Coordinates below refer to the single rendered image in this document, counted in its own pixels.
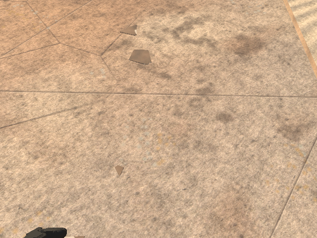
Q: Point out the robot left hand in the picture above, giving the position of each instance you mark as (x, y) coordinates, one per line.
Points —
(51, 232)

